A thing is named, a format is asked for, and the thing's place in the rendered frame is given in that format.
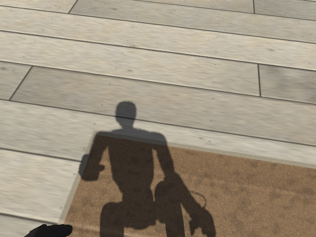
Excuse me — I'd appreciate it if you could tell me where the left robot hand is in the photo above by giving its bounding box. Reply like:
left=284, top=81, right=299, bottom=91
left=24, top=224, right=73, bottom=237

